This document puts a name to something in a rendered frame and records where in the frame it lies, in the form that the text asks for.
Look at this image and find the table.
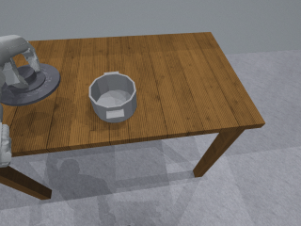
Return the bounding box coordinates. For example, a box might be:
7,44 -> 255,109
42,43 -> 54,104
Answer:
0,32 -> 265,201

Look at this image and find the lid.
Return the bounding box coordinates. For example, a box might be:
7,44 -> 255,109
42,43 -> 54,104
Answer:
0,63 -> 61,106

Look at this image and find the left robot forearm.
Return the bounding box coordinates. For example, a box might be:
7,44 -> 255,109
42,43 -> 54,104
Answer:
0,42 -> 10,122

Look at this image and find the robot left hand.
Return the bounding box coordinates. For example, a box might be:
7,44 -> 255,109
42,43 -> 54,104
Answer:
0,35 -> 41,89

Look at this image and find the knob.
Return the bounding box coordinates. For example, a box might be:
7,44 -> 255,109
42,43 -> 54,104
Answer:
17,66 -> 37,84

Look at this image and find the robot left upper arm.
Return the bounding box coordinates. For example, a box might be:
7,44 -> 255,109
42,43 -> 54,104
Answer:
0,122 -> 12,168

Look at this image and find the pot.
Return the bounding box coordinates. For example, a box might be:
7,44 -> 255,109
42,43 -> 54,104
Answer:
88,71 -> 137,123

